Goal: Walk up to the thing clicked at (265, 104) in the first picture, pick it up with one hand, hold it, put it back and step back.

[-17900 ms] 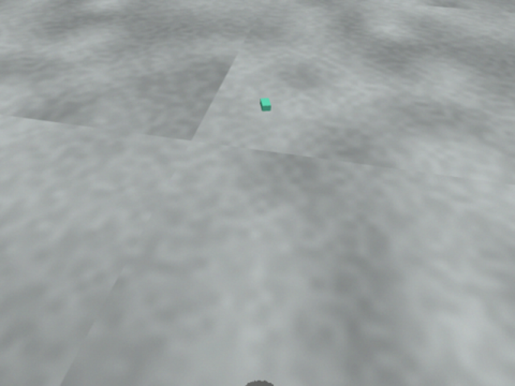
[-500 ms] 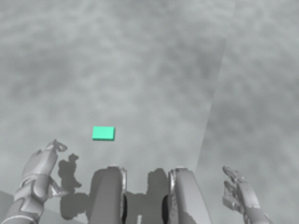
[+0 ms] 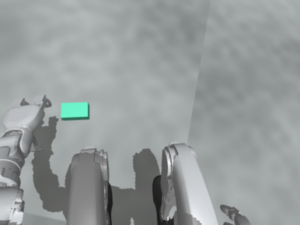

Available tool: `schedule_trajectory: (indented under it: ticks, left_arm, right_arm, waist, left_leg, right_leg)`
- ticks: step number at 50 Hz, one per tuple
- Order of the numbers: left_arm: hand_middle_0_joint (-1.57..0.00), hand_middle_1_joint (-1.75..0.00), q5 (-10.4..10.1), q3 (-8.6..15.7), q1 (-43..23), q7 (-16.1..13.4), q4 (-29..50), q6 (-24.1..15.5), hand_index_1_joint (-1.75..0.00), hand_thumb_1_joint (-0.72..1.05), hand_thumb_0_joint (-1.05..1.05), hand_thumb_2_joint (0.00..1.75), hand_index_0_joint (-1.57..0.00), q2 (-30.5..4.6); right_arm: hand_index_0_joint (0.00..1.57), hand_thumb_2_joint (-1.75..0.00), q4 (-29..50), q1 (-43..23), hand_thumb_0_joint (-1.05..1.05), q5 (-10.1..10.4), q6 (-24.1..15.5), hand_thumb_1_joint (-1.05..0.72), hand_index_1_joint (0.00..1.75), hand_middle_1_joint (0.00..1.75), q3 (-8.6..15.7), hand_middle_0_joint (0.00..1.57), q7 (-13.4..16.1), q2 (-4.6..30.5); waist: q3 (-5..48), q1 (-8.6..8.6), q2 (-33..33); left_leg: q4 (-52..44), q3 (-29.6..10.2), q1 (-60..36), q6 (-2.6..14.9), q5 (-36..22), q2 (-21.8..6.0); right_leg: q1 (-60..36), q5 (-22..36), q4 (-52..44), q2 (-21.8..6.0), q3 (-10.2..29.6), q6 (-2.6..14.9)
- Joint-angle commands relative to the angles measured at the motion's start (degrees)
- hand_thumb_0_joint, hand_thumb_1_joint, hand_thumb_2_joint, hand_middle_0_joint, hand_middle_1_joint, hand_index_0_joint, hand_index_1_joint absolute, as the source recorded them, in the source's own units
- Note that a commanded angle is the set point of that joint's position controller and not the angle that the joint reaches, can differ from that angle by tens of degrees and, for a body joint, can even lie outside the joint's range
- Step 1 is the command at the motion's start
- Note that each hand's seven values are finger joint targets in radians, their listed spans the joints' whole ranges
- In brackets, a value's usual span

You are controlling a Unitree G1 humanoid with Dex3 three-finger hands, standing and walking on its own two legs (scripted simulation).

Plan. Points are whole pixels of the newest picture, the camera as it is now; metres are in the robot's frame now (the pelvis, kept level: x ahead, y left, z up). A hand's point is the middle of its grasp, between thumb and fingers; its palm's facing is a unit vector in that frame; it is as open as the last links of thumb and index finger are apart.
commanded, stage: rise first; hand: left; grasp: from above
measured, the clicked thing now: (75, 111) +0.51 +0.25 -0.37
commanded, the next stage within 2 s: none
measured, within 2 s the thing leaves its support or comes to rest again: neither
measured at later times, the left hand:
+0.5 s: hand (47, 122) +0.42 +0.29 -0.22, palm faces -0.47 -0.05 -0.88, open 13.7 cm
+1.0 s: hand (53, 118) +0.44 +0.29 -0.25, palm faces -0.48 -0.06 -0.88, open 13.4 cm
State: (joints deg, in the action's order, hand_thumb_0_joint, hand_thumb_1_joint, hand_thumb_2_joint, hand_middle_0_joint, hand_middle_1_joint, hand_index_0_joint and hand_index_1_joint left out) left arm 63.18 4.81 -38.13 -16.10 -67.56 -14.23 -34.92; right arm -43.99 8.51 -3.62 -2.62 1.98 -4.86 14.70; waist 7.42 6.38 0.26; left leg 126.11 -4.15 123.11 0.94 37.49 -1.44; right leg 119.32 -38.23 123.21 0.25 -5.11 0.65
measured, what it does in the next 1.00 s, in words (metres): lowers itself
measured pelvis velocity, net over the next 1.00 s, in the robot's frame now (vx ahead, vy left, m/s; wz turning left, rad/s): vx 0.01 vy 0.00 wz -0.05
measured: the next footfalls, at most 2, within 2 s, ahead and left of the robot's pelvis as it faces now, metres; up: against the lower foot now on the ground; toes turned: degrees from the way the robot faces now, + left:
none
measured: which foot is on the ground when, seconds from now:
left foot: down 0.00-1.00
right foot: down 0.00-1.00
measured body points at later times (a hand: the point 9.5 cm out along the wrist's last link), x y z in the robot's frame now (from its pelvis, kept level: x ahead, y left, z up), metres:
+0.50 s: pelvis +0.01 +0.00 -0.05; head +0.24 +0.06 +0.33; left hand +0.44 +0.29 -0.17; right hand +0.09 -0.27 -0.17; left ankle +0.09 +0.12 -0.36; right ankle +0.10 -0.11 -0.36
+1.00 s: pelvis +0.01 +0.00 -0.06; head +0.25 +0.06 +0.31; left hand +0.46 +0.29 -0.20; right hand +0.07 -0.28 -0.18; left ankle +0.09 +0.12 -0.36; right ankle +0.10 -0.11 -0.36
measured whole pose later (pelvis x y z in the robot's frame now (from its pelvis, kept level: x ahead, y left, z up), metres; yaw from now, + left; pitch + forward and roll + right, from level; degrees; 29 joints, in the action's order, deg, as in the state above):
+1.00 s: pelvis +0.01 +0.00 -0.06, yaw -3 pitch +34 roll -7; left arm 72.9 6.0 -49.4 -25.0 -81.0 -15.3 -40.6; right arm -43.9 6.4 -8.6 -2.9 -2.1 -7.5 15.3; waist 2.5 10.8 -1.7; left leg 138.6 -6.4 133.1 0.9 40.1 -2.0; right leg 128.9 -39.7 134.3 1.0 -7.0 0.7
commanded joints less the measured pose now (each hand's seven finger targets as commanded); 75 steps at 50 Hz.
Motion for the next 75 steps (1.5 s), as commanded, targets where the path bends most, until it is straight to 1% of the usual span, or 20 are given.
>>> schedule_trajectory:
  ticks: [1,4,8,11,14,16,20,25,33,38,40,43,52,54,56,58,62,63,65,75]
  left_arm:
    - [-0.08,-0.96,2.7,1.9,-16.7,-3.7,4.8,-1.8,-0.96,-0.53,0.00,1.02,-0.08,-15.8]
    - [-0.11,-0.93,4.4,2.4,-16.1,-4.9,0.9,-2.2,-0.93,-0.50,0.00,0.99,-0.11,-16.7]
    - [-0.13,-0.90,6.9,1.6,-21.7,-6.3,2.9,-3.1,-0.90,-0.48,0.00,0.97,-0.13,-17.0]
    - [-0.13,-0.91,8.7,2.9,-20.2,-7.9,-1.0,-3.3,-0.91,-0.47,0.00,0.96,-0.13,-17.8]
    - [-0.14,-0.90,9.9,1.9,-23.8,-9.2,-1.2,-3.7,-0.90,-0.47,0.00,0.96,-0.13,-17.3]
    - [-0.13,-0.93,10.7,2.9,-23.1,-9.9,-2.4,-3.7,-0.92,-0.47,0.00,0.95,-0.13,-18.9]
    - [-0.15,-0.91,10.2,2.0,-24.6,-11.0,-3.8,-3.0,-0.90,-0.45,0.00,0.93,-0.16,-17.2]
    - [-0.16,-0.91,10.0,2.5,-25.7,-11.7,-6.1,-1.9,-0.90,-0.42,0.00,0.91,-0.17,-18.5]
    - [-0.16,-0.91,9.5,3.0,-25.0,-11.4,-6.0,-1.1,-0.90,-0.42,0.00,0.91,-0.17,-19.0]
    - [-0.17,-0.89,9.2,3.3,-25.5,-11.3,-5.7,-1.1,-0.88,-0.40,0.00,0.89,-0.18,-19.6]
    - [-0.16,-0.91,8.9,2.1,-25.6,-11.0,-5.9,-1.0,-0.90,-0.43,0.00,0.91,-0.17,-18.8]
    - [-0.17,-0.91,8.7,3.5,-26.3,-11.2,-5.1,-1.4,-0.90,-0.41,0.00,0.89,-0.18,-20.7]
    - [-0.18,-0.90,8.9,2.4,-26.1,-11.6,-6.4,-1.2,-0.89,-0.39,0.00,0.88,-0.19,-19.9]
    - [-0.16,-0.92,9.0,1.5,-27.4,-11.5,-7.0,-1.3,-0.90,-0.41,0.00,0.90,-0.18,-19.7]
    - [-0.17,-0.91,9.0,3.0,-27.8,-11.9,-5.5,-1.4,-0.89,-0.40,0.00,0.89,-0.18,-21.1]
    - [-0.17,-0.91,9.4,1.7,-27.2,-11.7,-6.7,-1.2,-0.90,-0.40,0.00,0.89,-0.19,-19.9]
    - [-0.18,-0.91,9.3,2.4,-28.4,-11.9,-6.9,-1.4,-0.89,-0.39,0.00,0.88,-0.19,-20.9]
    - [-0.18,-0.91,9.6,1.6,-27.1,-11.8,-9.7,-1.1,-0.89,-0.40,0.00,0.89,-0.19,-19.7]
    - [-0.19,-0.86,9.5,1.8,-28.3,-11.9,-8.6,-1.2,-0.88,-0.48,0.00,0.97,-0.16,-20.4]
    - [-0.19,-0.88,9.8,2.6,-30.0,-12.0,-8.5,-1.0,-0.88,-0.41,0.00,0.90,-0.19,-22.3]
  right_arm:
    - [0.20,-0.90,2.6,7.0,0.00,-0.8,-0.9,-0.90,0.30,0.30,4.0,0.20,0.4,12.5]
    - [0.20,-0.90,1.9,7.7,0.00,-1.4,-0.6,-0.90,0.30,0.30,3.2,0.20,-0.1,12.1]
    - [0.20,-0.90,2.0,7.6,0.00,-2.3,-0.5,-0.90,0.30,0.30,3.6,0.20,-0.4,13.0]
    - [0.20,-0.90,0.4,8.9,0.00,-2.9,0.0,-0.90,0.30,0.30,3.3,0.20,-0.9,13.1]
    - [0.20,-0.90,1.0,8.2,0.00,-3.4,0.0,-0.90,0.30,0.30,3.3,0.20,-1.0,13.4]
    - [0.20,-0.90,0.3,8.2,0.00,-3.6,-0.1,-0.91,0.30,0.30,3.2,0.20,-1.0,13.4]
    - [0.20,-0.90,0.3,8.5,0.00,-4.3,-0.4,-0.91,0.30,0.30,2.7,0.20,-1.3,12.9]
    - [0.20,-0.90,0.6,8.0,0.00,-4.8,-0.9,-0.91,0.30,0.30,2.0,0.20,-1.4,13.2]
    - [0.20,-0.90,0.6,9.0,0.00,-4.9,-0.9,-0.90,0.30,0.30,1.5,0.20,-1.6,13.2]
    - [0.20,-0.90,0.8,8.3,0.00,-4.9,-0.8,-0.90,0.30,0.30,1.3,0.20,-1.7,13.6]
    - [0.20,-0.90,1.0,8.3,0.00,-4.8,-0.7,-0.90,0.30,0.30,0.8,0.20,-1.8,13.3]
    - [0.20,-0.90,0.8,8.7,0.00,-5.0,-0.8,-0.90,0.30,0.30,0.8,0.20,-1.8,13.8]
    - [0.20,-0.90,1.0,8.9,0.00,-5.1,-0.9,-0.90,0.30,0.30,0.0,0.20,-2.1,14.2]
    - [0.20,-0.90,0.9,9.1,0.00,-5.1,-1.0,-0.90,0.30,0.30,-0.1,0.20,-2.1,14.4]
    - [0.20,-0.90,1.0,9.4,0.00,-5.1,-1.1,-0.90,0.30,0.30,0.0,0.20,-2.1,14.6]
    - [0.20,-0.90,1.2,9.0,0.00,-5.2,-1.2,-0.90,0.30,0.30,-0.5,0.20,-2.2,14.5]
    - [0.20,-0.90,1.1,9.2,0.00,-5.2,-1.1,-0.90,0.30,0.30,-0.4,0.20,-2.1,14.9]
    - [0.20,-0.90,0.9,9.5,0.00,-5.3,-1.2,-0.90,0.30,0.30,-0.6,0.20,-2.3,14.8]
    - [0.20,-0.90,0.8,9.6,0.00,-5.3,-1.3,-0.91,0.30,0.30,-0.8,0.20,-2.2,15.0]
    - [0.20,-0.90,1.2,10.0,0.00,-5.9,-1.7,-0.90,0.30,0.30,-1.6,0.20,-2.6,15.2]
  waist:
    - [33.9,-0.21,9.9]
    - [33.6,0.16,9.3]
    - [35.3,0.73,13.5]
    - [34.6,0.99,13.6]
    - [34.2,2.05,12.9]
    - [35.1,1.38,13.3]
    - [35.3,2.52,12.1]
    - [34.3,3.21,11.1]
    - [34.9,3.68,11.7]
    - [34.6,3.24,13.8]
    - [33.9,3.74,12.1]
    - [35.1,3.54,12.6]
    - [33.5,3.99,13.7]
    - [32.1,5.02,13.7]
    - [33.3,4.15,14.6]
    - [32.8,4.74,15.6]
    - [33.9,4.96,15.0]
    - [31.3,5.95,13.8]
    - [31.7,5.75,13.7]
    - [32.9,6.22,15.6]
  left_leg:
    - [-13.7,1.1,-27.3,0.69,-2.3,2.2]
    - [-11.8,1.4,-26.1,0.80,-5.2,2.1]
    - [-10.4,1.3,-28.3,0.41,-6.9,1.7]
    - [-10.0,0.6,-26.9,0.22,-6.4,1.7]
    - [-8.9,0.6,-25.4,0.49,-4.7,1.6]
    - [-7.7,1.2,-25.7,0.62,-6.3,1.7]
    - [-5.8,1.8,-24.2,0.95,-8.4,1.8]
    - [-4.2,2.0,-20.6,1.38,-6.7,1.7]
    - [-2.8,1.6,-21.7,1.24,-9.8,1.4]
    - [-3.0,1.1,-21.4,0.91,-8.0,1.3]
    - [-2.2,1.3,-20.7,1.26,-8.4,1.3]
    - [-1.6,1.5,-19.6,1.26,-8.7,1.4]
    - [-1.2,1.1,-19.7,1.01,-8.2,1.3]
    - [-1.2,0.9,-18.4,1.06,-7.3,1.3]
    - [-1.6,0.8,-19.9,0.82,-7.3,1.2]
    - [-1.3,0.8,-19.9,0.74,-8.1,1.2]
    - [-0.8,0.6,-19.7,0.70,-8.4,1.2]
    - [-0.6,0.5,-18.4,0.83,-7.6,1.3]
    - [-0.1,0.6,-18.6,0.98,-8.1,1.2]
    - [0.1,0.5,-19.0,0.80,-8.3,1.2]
  right_leg:
    - [-12.0,3.4,-12.4,1.8,-1.3,2.12]
    - [-11.7,6.1,-11.0,1.9,-1.6,1.96]
    - [-9.5,7.7,-9.1,1.9,-2.0,2.12]
    - [-7.9,7.4,-7.2,1.9,-2.7,2.06]
    - [-6.6,6.1,-6.8,2.0,-2.9,2.07]
    - [-7.2,7.6,-6.4,2.2,-2.7,1.96]
    - [-8.6,9.8,-6.1,2.3,-2.7,1.66]
    - [-9.1,8.8,-5.6,2.4,-2.6,1.38]
    - [-9.5,11.9,-3.9,2.5,-3.1,1.43]
    - [-7.7,10.1,-2.9,2.6,-3.4,1.74]
    - [-8.6,11.0,-3.7,2.9,-3.3,1.57]
    - [-9.6,11.3,-3.1,2.8,-3.2,1.42]
    - [-8.1,10.9,-2.2,2.9,-3.7,1.67]
    - [-7.3,10.3,-2.2,3.0,-3.9,1.67]
    - [-7.2,10.0,-2.0,2.8,-4.0,1.76]
    - [-6.9,10.8,-1.6,3.0,-4.1,1.78]
    - [-7.0,11.0,-1.4,3.0,-4.2,1.71]
    - [-6.4,10.5,-1.3,2.9,-4.4,1.67]
    - [-6.7,11.1,-1.6,3.0,-4.3,1.55]
    - [-7.7,11.3,-1.1,3.0,-4.6,1.54]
